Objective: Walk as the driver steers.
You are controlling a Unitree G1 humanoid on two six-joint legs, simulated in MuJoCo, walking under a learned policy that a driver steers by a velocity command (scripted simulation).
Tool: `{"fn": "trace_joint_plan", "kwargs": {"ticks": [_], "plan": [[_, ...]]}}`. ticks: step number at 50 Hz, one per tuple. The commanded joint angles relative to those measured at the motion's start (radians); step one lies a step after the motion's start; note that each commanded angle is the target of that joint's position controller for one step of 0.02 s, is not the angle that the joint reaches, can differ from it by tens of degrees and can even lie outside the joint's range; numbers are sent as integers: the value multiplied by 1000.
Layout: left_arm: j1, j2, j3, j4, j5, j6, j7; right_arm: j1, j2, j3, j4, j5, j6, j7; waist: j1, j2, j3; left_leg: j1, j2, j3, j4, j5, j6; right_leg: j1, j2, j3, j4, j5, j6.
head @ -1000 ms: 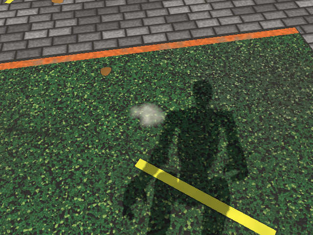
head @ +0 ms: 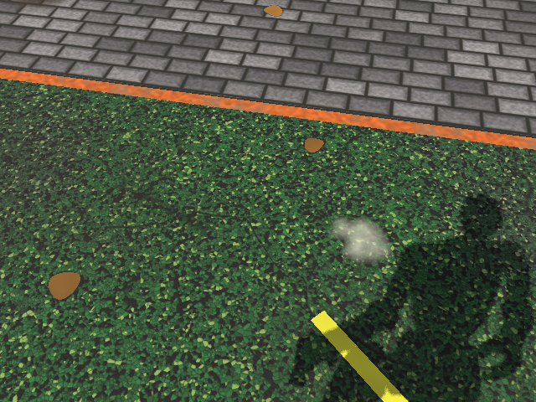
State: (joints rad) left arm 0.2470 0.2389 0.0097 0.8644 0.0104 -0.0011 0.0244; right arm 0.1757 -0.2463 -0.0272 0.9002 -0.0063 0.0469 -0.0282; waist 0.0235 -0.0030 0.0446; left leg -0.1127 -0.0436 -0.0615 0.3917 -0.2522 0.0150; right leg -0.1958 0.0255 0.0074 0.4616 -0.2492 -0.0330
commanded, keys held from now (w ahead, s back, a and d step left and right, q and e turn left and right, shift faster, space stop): no key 0.86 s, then w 0.14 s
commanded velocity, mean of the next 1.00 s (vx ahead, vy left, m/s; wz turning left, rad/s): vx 0.02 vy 0.00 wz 0.02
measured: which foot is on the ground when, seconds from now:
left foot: down 0.00-1.00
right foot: down 0.00-1.00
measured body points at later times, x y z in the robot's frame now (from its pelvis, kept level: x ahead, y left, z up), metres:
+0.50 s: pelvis -0.01 +0.02 +0.01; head -0.01 +0.02 +0.45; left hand +0.00 +0.27 -0.15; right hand +0.01 -0.23 -0.15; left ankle -0.04 +0.12 -0.74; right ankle +0.00 -0.10 -0.74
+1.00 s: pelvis +0.00 +0.01 +0.00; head +0.00 +0.01 +0.45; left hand -0.01 +0.25 -0.16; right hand -0.03 -0.22 -0.16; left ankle -0.04 +0.12 -0.74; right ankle -0.01 -0.10 -0.73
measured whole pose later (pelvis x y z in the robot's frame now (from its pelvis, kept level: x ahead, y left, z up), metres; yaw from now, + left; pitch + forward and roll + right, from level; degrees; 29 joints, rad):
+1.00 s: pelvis +0.00 +0.01 +0.00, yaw -1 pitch -1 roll +0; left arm 0.31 0.17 0.00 1.15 0.03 0.01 0.03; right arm 0.33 -0.18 0.00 1.13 -0.01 0.01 -0.04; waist 0.00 0.00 -0.01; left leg -0.13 -0.06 -0.05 0.45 -0.34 0.06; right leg -0.22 0.02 0.03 0.54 -0.39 -0.04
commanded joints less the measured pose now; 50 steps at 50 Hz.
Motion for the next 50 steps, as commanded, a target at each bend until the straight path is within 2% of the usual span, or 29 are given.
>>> {"fn": "trace_joint_plan", "kwargs": {"ticks": [1,3,5,7,11,20,31,43,44,46,47,48,50], "plan": [[27,104,22,-10,1,-4,7,-25,-109,-9,-23,0,-31,3,3,92,-52,27,192,-143,-48,357,74,35,-70,88,-119,97,-9],[-8,131,32,10,3,1,3,1,-110,-4,10,-4,-36,-2,-21,94,-23,-9,144,-118,-70,268,45,65,-80,93,-113,190,-12],[14,115,28,39,1,3,-1,26,-114,-2,44,1,-41,-8,-15,86,-17,-17,131,-108,-81,241,39,80,-92,96,-120,215,-10],[24,102,24,72,1,4,1,26,-103,3,63,1,-43,-8,-13,54,-6,-25,131,-109,-89,208,41,79,-91,95,-129,193,-5],[21,93,20,122,2,9,3,24,-100,10,98,0,-46,-9,-11,33,14,-59,129,-114,-111,141,44,85,-92,96,-139,163,1],[26,76,9,202,0,8,6,60,-80,24,163,-1,-52,-11,-11,11,15,-77,118,-109,-124,97,47,84,-99,96,-140,146,3],[49,48,-3,258,-1,7,11,120,-47,35,212,-2,-53,-13,-15,8,21,-80,109,-96,-109,107,47,60,-102,96,-132,139,2],[75,19,-9,286,-1,4,16,164,-15,37,234,-2,-54,-17,-18,4,26,-77,106,-85,-91,130,46,44,-102,96,-123,147,-1],[83,13,-10,289,0,5,16,174,-11,38,237,-4,-54,-17,-20,7,5,-71,99,-84,-102,46,49,51,-92,91,-126,78,-2],[81,26,-1,280,5,9,14,182,-46,21,233,-5,-46,-16,-23,35,26,-104,81,-102,-105,-234,78,8,-42,57,-66,-151,-19],[75,27,3,269,10,11,10,190,-61,12,228,-7,-40,-14,-29,57,57,-131,90,-136,-114,-396,103,-49,-19,45,-25,-273,-31],[54,21,4,253,16,12,4,213,-65,6,225,-9,-37,-11,-44,70,104,-141,119,-190,-140,-511,131,-131,-4,39,21,-333,-38],[17,-30,-6,217,29,-3,-7,279,-84,-10,236,-10,-39,-11,-68,149,145,-90,242,-362,-226,-613,201,-252,15,-35,177,-238,-34]]}}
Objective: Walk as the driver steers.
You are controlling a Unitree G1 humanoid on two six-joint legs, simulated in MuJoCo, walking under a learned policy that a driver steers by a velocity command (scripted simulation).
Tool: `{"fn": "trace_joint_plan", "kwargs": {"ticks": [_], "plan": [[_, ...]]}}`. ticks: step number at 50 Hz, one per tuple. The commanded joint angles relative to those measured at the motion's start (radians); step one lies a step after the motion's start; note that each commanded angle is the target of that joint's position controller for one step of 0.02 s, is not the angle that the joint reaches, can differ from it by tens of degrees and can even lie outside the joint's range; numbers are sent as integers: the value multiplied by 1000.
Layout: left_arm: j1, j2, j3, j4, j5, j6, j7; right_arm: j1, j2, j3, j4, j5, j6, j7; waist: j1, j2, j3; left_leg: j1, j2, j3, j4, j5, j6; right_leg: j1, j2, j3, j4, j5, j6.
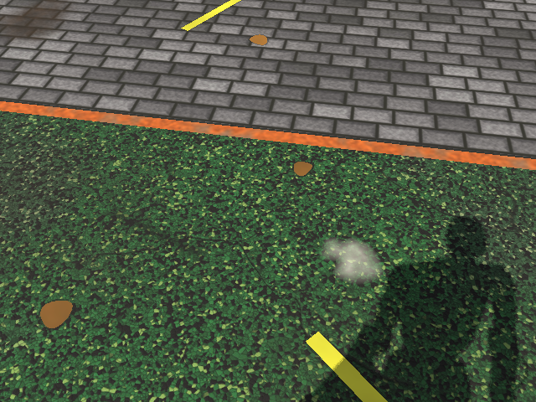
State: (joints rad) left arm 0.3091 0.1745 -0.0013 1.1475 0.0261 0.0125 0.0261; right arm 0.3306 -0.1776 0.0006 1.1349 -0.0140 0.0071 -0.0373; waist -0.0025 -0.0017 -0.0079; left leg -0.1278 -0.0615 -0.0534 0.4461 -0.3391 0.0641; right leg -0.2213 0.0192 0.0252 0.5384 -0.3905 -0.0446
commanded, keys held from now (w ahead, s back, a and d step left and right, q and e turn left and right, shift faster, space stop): w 0.16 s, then no key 0.84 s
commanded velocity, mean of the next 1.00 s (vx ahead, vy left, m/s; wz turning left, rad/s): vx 0.13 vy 0.00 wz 0.00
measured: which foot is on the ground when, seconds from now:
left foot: down 0.00-0.14, up 0.16-0.50, down 0.52-1.00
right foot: down 0.00-0.54, up 0.56-0.78, down 0.80-1.00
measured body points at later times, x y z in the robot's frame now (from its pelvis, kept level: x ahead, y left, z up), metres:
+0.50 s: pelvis +0.15 -0.04 -0.01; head +0.19 -0.04 +0.44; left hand +0.06 +0.16 -0.16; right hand +0.25 -0.26 -0.16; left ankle +0.25 +0.03 -0.73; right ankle +0.03 -0.11 -0.74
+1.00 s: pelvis +0.22 -0.05 +0.00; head +0.23 -0.06 +0.45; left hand +0.20 +0.15 -0.16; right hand +0.21 -0.27 -0.16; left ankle +0.25 +0.03 -0.74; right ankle +0.19 -0.16 -0.74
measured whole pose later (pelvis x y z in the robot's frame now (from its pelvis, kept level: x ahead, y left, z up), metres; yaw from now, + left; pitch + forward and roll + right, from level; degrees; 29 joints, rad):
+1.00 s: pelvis +0.22 -0.05 +0.00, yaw +0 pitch -2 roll +0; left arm 0.34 0.11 -0.02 1.15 0.01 -0.02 0.05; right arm 0.30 -0.14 0.00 1.12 -0.01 -0.01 -0.03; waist -0.02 0.01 0.02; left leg -0.20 -0.04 0.07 0.39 -0.17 0.06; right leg -0.11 0.01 -0.01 0.41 -0.27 -0.02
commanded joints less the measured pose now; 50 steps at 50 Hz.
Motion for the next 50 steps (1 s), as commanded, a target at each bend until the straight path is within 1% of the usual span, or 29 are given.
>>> {"fn": "trace_joint_plan", "kwargs": {"ticks": [1,4,6,7,8,9,10,12,14,16,20,22,24,25,26,27,28,29,30,31,33,35,38,40,41,42,44,47,50], "plan": [[-66,37,6,-85,19,-29,-13,129,-154,-44,1,-4,-4,-1,-46,151,211,-78,310,-422,-306,-490,180,-247,-7,-63,154,-37,-22],[-45,56,17,-111,5,-63,-29,83,-164,-57,-23,-7,-24,7,-5,121,187,-89,302,-361,-278,-340,177,-189,-32,-65,100,-44,-36],[116,38,24,-61,-12,-79,-28,1,-142,-57,-52,6,-34,11,81,88,174,-275,209,-232,-169,-256,125,129,17,-94,-98,52,-46],[223,73,38,-29,-8,-85,-19,-39,-107,-49,-78,2,-45,14,121,-5,157,-399,139,-139,-12,-182,89,299,-49,25,-184,21,-54],[356,181,67,-7,-3,-89,-12,-71,-29,-28,-119,8,-60,25,162,-258,100,-556,-1,53,323,-139,36,423,-277,421,-371,-247,-119],[390,202,75,16,-10,-77,-12,-71,-95,-42,-132,-26,-64,29,132,-225,133,-623,8,75,520,-211,30,369,-397,585,-397,-159,-169],[289,142,59,-17,-6,-78,-11,-57,-93,-44,-117,-35,-66,34,67,-80,185,-610,63,39,615,-142,30,287,-378,501,-363,37,-173],[170,98,42,-62,-5,-93,-11,-17,-42,-34,-90,-20,-72,39,4,-21,157,-519,104,40,621,-28,5,220,-303,283,-331,485,-146],[165,64,26,-57,-5,-102,-6,-9,-49,-38,-83,-19,-59,41,-14,-57,102,-459,91,82,597,19,-21,230,-235,125,-285,849,-122],[199,52,12,-39,-6,-101,3,-34,-47,-39,-93,-6,-45,38,-18,-93,72,-440,65,111,539,64,-31,247,-200,46,-247,1051,-96],[202,54,-5,-29,-4,-88,21,-156,-20,-19,-129,6,-32,23,2,-128,83,-334,18,164,282,139,-28,188,-157,-24,-208,1132,-66],[218,58,-7,-19,-4,-83,26,-144,-30,-16,-120,8,-32,15,7,-148,61,-261,4,172,215,169,-12,190,-170,-12,-164,1147,-69],[198,65,-6,-19,-12,-82,26,-85,-47,-20,-97,6,-38,9,-21,-140,45,-171,0,162,151,193,17,184,-191,8,-91,1161,-71],[175,73,-4,-20,-18,-82,23,-29,-52,-23,-77,3,-45,6,-58,-112,35,-92,7,153,60,273,31,169,-184,4,-23,1126,-61],[172,79,-2,-20,-20,-85,17,45,-77,-31,-57,-4,-58,2,-93,-76,2,42,64,90,-16,470,46,113,-164,1,71,978,-39],[211,62,-4,-37,-25,-88,16,139,-148,-46,-37,-18,-68,2,-88,27,-93,240,243,-79,49,953,95,-8,-104,-28,239,542,-16],[328,-17,-12,-2,-61,-60,16,143,-125,-36,-36,-8,-62,1,-55,174,-218,288,452,-283,36,1203,293,-55,19,-55,472,-175,6],[278,25,2,1,-30,-35,21,83,-91,-26,-50,17,-58,8,-39,97,-164,145,443,-308,-38,943,314,-60,9,0,534,-279,7],[202,20,6,-16,0,-26,18,-9,-78,-20,-68,17,-54,5,-20,78,-34,9,399,-264,-102,724,286,-88,-5,15,536,-260,11],[158,4,5,-23,10,-20,13,-65,-55,-10,-80,6,-49,0,1,50,23,-81,356,-216,-155,582,244,-75,-23,24,479,-207,16],[158,-23,-1,-18,3,-4,10,-101,-37,0,-78,-5,-41,-12,45,85,65,-177,271,-109,-200,456,166,-2,-39,7,305,-147,33],[175,-27,-2,2,-10,8,19,-62,-51,-2,-67,-13,-40,-11,36,79,28,-129,249,-91,-186,415,141,27,-17,-24,176,-129,42],[182,-34,-5,20,-11,17,23,-74,-80,-10,-70,9,-30,-7,52,60,13,-189,228,-87,-195,117,98,131,-21,-47,-14,97,36],[134,-4,-5,1,7,13,19,-62,-75,-15,-68,15,-21,-1,35,44,80,-281,195,-89,-231,-136,25,157,-69,13,-129,181,24],[112,19,-4,-11,8,6,17,-50,-65,-16,-67,19,-14,2,16,24,132,-274,165,-73,-241,-147,0,76,-97,56,-165,106,14],[98,27,-2,-6,-3,-1,16,-36,-42,-14,-62,17,-9,4,2,-41,172,-193,142,-41,-214,-48,-7,-29,-98,63,-184,60,7],[83,8,-5,-4,-13,-20,18,9,-25,-12,-41,5,-12,4,-15,-70,137,-62,139,-24,-143,118,0,-58,-110,74,-226,107,7],[85,10,-5,-8,-17,-36,22,32,-31,-13,-25,3,-23,4,-19,-35,87,-12,146,-18,-118,221,6,-10,-117,76,-235,189,0],[97,9,-4,-5,-16,-38,22,32,-22,-9,-16,5,-26,2,-15,-16,86,-14,147,-12,-116,242,1,14,-118,71,-237,223,-5]]}}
